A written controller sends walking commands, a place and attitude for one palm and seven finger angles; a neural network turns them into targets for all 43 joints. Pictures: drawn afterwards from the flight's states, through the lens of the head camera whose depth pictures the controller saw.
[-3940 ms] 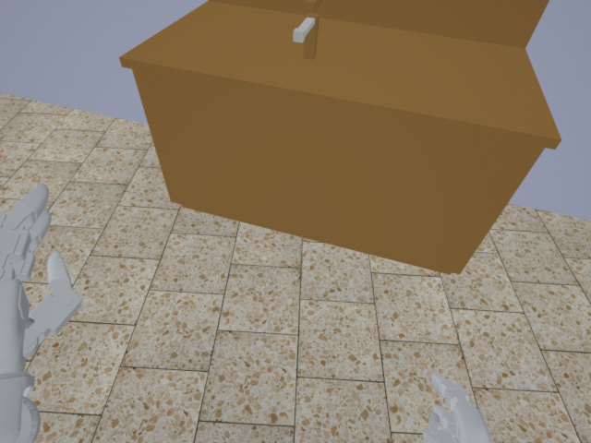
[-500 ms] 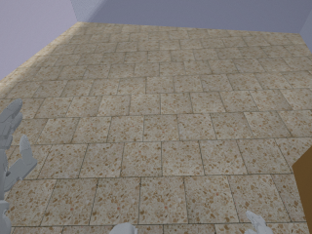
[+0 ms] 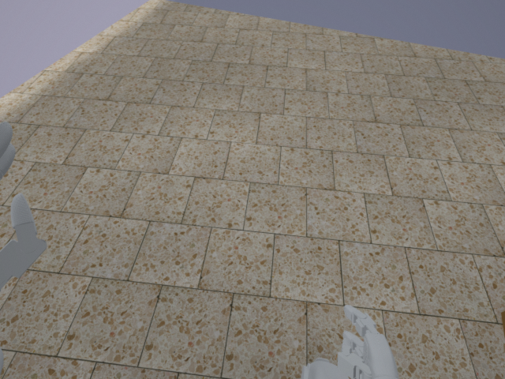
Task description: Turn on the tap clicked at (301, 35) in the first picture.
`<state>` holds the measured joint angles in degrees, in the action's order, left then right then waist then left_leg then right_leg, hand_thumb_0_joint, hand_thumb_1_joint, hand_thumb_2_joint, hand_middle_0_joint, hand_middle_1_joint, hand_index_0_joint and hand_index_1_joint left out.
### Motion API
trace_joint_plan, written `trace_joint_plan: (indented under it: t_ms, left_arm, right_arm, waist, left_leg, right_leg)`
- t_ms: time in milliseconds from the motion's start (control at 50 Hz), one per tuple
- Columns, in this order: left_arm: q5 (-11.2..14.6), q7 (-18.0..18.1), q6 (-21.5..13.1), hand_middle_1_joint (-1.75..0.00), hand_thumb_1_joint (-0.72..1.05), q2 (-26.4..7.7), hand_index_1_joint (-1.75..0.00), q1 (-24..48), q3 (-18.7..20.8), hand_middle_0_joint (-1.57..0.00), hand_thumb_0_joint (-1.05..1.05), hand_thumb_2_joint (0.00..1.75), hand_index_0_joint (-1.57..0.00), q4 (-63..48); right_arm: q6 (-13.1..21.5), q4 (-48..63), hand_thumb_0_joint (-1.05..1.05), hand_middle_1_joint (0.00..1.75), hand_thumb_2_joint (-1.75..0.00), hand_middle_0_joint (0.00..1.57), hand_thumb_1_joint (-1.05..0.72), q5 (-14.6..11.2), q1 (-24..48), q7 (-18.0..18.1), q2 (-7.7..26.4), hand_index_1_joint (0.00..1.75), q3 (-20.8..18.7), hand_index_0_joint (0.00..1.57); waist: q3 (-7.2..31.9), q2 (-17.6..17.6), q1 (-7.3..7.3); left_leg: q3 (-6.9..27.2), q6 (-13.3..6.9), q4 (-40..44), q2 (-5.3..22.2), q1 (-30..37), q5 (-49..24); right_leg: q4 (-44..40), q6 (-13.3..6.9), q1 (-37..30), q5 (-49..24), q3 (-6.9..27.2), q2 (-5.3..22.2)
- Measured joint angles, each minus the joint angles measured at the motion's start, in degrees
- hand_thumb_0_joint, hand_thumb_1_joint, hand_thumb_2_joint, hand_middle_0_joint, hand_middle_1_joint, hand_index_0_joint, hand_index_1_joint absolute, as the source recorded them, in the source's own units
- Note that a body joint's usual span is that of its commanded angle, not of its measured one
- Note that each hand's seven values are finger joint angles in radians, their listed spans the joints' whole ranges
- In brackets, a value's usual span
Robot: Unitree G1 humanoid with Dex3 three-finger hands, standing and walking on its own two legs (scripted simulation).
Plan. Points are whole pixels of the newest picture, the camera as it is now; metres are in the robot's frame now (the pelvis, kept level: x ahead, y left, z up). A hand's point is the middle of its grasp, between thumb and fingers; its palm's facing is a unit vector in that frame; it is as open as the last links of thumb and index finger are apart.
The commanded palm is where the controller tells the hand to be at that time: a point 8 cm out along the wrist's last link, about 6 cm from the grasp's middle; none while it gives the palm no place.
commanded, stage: walk to a spot facing it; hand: left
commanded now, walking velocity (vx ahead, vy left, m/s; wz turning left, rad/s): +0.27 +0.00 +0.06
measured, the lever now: out of the picture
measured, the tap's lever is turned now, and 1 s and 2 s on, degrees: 0 0 0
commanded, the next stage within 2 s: turn to face it in 0.16 s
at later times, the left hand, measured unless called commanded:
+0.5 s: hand (102, 172) +0.31 +0.22 +0.19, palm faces +0.44 -0.76 -0.47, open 7.4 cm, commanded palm +0.27 +0.26 +0.18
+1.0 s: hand (226, 157) +0.38 +0.07 +0.17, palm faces +0.15 -0.82 -0.56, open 7.4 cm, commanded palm +0.32 +0.14 +0.18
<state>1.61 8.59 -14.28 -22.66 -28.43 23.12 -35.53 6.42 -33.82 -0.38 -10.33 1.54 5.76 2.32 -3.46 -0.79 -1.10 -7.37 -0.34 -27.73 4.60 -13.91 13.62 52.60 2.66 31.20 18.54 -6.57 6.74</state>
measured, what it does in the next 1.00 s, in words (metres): walks ahead, turning right: right foot, then left foot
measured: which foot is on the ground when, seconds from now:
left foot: down 0.00-0.12, up 0.14-0.46, down 0.48-0.88, up 0.90-1.00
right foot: up 0.00-0.10, down 0.12-0.50, up 0.52-0.84, down 0.86-1.00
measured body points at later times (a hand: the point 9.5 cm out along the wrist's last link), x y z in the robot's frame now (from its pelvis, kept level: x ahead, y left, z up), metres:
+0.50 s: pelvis +0.11 -0.03 -0.01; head +0.15 -0.02 +0.44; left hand +0.28 +0.26 +0.21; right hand +0.30 -0.29 -0.09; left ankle +0.15 +0.09 -0.74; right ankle +0.10 -0.13 -0.74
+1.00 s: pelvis +0.09 -0.09 -0.01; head +0.16 -0.15 +0.43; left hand +0.36 +0.12 +0.20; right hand +0.21 -0.35 -0.14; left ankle +0.10 +0.07 -0.65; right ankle +0.12 -0.16 -0.74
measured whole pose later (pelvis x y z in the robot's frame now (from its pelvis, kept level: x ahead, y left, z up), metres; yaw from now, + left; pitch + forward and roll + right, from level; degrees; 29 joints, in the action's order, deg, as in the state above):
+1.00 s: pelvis +0.09 -0.09 -0.01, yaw -15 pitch +0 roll +2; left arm 2.6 8.1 -10.3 -22.0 -27.4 23.2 -31.5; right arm 1.1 -33.2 -1.1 -7.1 0.6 13.5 -0.7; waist -9.8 -3.4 -0.6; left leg -4.1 5.6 -68.4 6.6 -28.4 27.8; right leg 36.2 -5.7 21.1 15.4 -5.1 -1.0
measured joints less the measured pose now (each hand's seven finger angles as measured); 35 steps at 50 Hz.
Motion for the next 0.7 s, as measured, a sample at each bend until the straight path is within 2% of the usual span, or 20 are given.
trace_joint_plan:
  t_ms: [100,120,140,160,200,240,280,320,360,420,480,520,580,640,700]
  left_arm:
    - [-0.5,0.0,0.7,-0.30,0.89,1.1,-0.30,0.4,-0.4,-0.21,0.01,0.89,-0.21,5.9]
    - [-0.7,0.1,1.3,-0.30,0.89,0.9,-0.30,1.3,-0.4,-0.21,0.01,0.89,-0.21,7.3]
    - [-1.0,0.3,1.9,-0.30,0.89,1.3,-0.30,2.7,-0.8,-0.21,0.01,0.89,-0.21,8.7]
    - [-1.3,0.3,2.6,-0.30,0.89,2.4,-0.30,4.7,-1.7,-0.21,0.01,0.89,-0.21,10.2]
    - [-1.4,0.3,4.0,-0.30,0.89,5.0,-0.30,7.9,-4.1,-0.21,0.01,0.89,-0.21,12.4]
    - [-1.2,0.2,4.6,-0.30,0.89,6.5,-0.30,8.1,-5.6,-0.21,0.01,0.89,-0.21,12.3]
    - [-1.2,0.0,4.2,-0.30,0.89,6.0,-0.30,6.1,-6.0,-0.21,0.02,0.89,-0.21,9.7]
    - [-1.1,-0.1,3.3,-0.30,0.89,4.1,-0.30,3.3,-5.1,-0.21,0.02,0.89,-0.21,6.0]
    - [-0.8,0.2,2.0,-0.30,0.88,1.7,-0.30,0.4,-3.0,-0.22,0.02,0.89,-0.21,2.3]
    - [-0.2,1.1,0.6,-0.30,0.88,-0.9,-0.30,-3.1,0.3,-0.22,0.01,0.89,-0.21,-1.6]
    - [0.0,1.8,0.1,-0.30,0.88,-1.4,-0.30,-3.5,1.7,-0.22,0.01,0.89,-0.21,-2.1]
    - [0.0,1.8,0.2,-0.30,0.88,-1.5,-0.30,-0.8,1.8,-0.22,0.01,0.89,-0.21,0.4]
    - [-0.3,1.5,0.9,-0.30,0.89,-0.2,-0.30,4.2,0.9,-0.21,0.01,0.89,-0.21,6.4]
    - [-0.4,0.9,2.8,-0.30,0.89,1.7,-0.30,7.2,-1.1,-0.21,0.01,0.89,-0.21,8.7]
    - [-0.5,0.1,4.0,-0.30,0.89,2.8,-0.30,6.8,-3.1,-0.21,0.02,0.90,-0.20,5.7]
  right_arm:
    - [-0.7,-1.6,0.01,0.31,-0.90,0.21,-0.90,0.0,-2.4,1.3,1.9,0.30,-0.6,0.20]
    - [-1.0,-1.6,0.01,0.31,-0.90,0.21,-0.90,-0.1,-2.7,1.6,2.3,0.30,-0.7,0.20]
    - [-1.3,-1.8,0.01,0.31,-0.90,0.21,-0.90,-0.2,-2.6,1.8,3.0,0.30,-0.9,0.20]
    - [-1.7,-2.7,0.01,0.31,-0.90,0.21,-0.90,-0.3,-1.9,2.0,4.1,0.30,-1.3,0.20]
    - [-2.6,-4.6,0.01,0.30,-0.90,0.21,-0.90,-0.2,-0.4,2.2,6.3,0.30,-2.1,0.20]
    - [-3.2,-5.3,0.02,0.30,-0.90,0.21,-0.90,-0.2,0.6,2.0,7.9,0.30,-2.9,0.20]
    - [-3.6,-4.7,0.02,0.30,-0.90,0.21,-0.90,-0.2,1.3,1.9,8.7,0.30,-3.4,0.20]
    - [-4.0,-3.4,0.02,0.30,-0.90,0.20,-0.90,-0.2,1.5,2.1,8.9,0.30,-3.9,0.20]
    - [-4.1,-1.7,0.02,0.30,-0.90,0.20,-0.90,-0.1,1.3,2.2,8.9,0.30,-4.3,0.20]
    - [-4.1,0.4,0.02,0.30,-0.90,0.20,-0.90,0.2,0.6,2.3,9.2,0.30,-4.7,0.19]
    - [-4.2,1.5,0.02,0.30,-0.90,0.20,-0.90,0.2,0.0,2.7,9.6,0.30,-4.9,0.19]
    - [-4.6,1.0,0.02,0.30,-0.90,0.20,-0.90,-0.1,0.3,3.0,7.9,0.30,-5.0,0.19]
    - [-4.4,1.3,0.02,0.30,-0.90,0.20,-0.90,0.4,1.1,2.5,5.4,0.30,-3.6,0.19]
    - [-3.5,1.9,0.01,0.30,-0.90,0.20,-0.90,0.4,1.8,0.8,3.2,0.30,-1.7,0.19]
    - [-2.5,3.1,0.01,0.30,-0.90,0.20,-0.90,0.3,1.9,-1.0,1.5,0.30,-0.1,0.20]
  waist:
    - [1.7,-2.2,-2.09]
    - [2.0,-2.0,-2.15]
    - [1.9,-2.1,-2.18]
    - [1.4,-2.8,-2.03]
    - [0.1,-3.3,-1.34]
    - [-0.8,-2.6,-0.46]
    - [-1.6,-1.3,1.09]
    - [-2.3,0.3,2.14]
    - [-2.6,1.7,2.34]
    - [-2.3,2.3,1.63]
    - [-0.9,0.8,0.41]
    - [-0.3,2.6,-0.47]
    - [0.3,2.5,-1.09]
    - [-0.6,1.3,-1.21]
    - [-1.7,0.9,-1.23]
  left_leg:
    - [1.2,2.0,-2.4,1.3,1.5,3.6]
    - [1.6,2.1,-5.2,1.2,0.8,5.5]
    - [1.7,1.2,-10.0,1.6,-1.0,7.9]
    - [3.2,0.6,-17.2,1.5,-3.6,11.0]
    - [5.9,0.4,-31.2,-0.5,-8.6,13.1]
    - [5.8,1.0,-39.9,-1.6,-12.7,10.8]
    - [4.9,1.6,-43.3,-1.7,-15.8,8.7]
    - [3.8,1.9,-39.6,-0.8,-16.9,7.5]
    - [2.6,1.9,-30.3,0.1,-15.7,6.5]
    - [1.4,2.1,-15.6,0.5,-11.7,3.9]
    - [-0.3,2.0,-4.2,0.3,-5.7,-2.5]
    - [-2.3,0.3,-4.2,-0.7,-4.2,-0.2]
    - [-3.6,-0.4,-5.1,0.5,-3.7,1.1]
    - [-4.2,0.1,-4.2,2.5,-2.5,0.6]
    - [-5.6,1.0,-3.5,4.2,-1.8,0.3]
  right_leg:
    - [-14.9,0.3,-8.3,-1.1,-2.4,-2.0]
    - [-18.5,-0.1,-10.9,-1.4,-2.8,-2.4]
    - [-19.3,-1.7,-11.4,-5.5,-3.0,-2.7]
    - [-16.8,-3.3,-10.9,-5.4,-3.7,-2.8]
    - [-14.6,-4.9,-11.8,-2.2,-4.9,-2.4]
    - [-15.7,-5.1,-13.5,-1.0,-5.3,-2.0]
    - [-17.9,-4.9,-15.1,-1.5,-5.7,-1.7]
    - [-20.1,-5.0,-16.3,-2.0,-5.9,-1.5]
    - [-21.8,-5.0,-17.0,-2.4,-5.5,-1.6]
    - [-22.3,-4.6,-17.3,-2.0,-4.5,-2.4]
    - [-19.7,-3.6,-17.2,0.3,-3.2,-3.6]
    - [-16.2,-2.7,-16.3,2.0,-0.7,-2.5]
    - [-4.2,-1.5,-11.7,10.1,2.5,-4.1]
    - [1.6,-0.8,-8.3,8.8,2.3,-4.8]
    - [-0.3,-0.1,-6.7,5.2,1.4,-4.2]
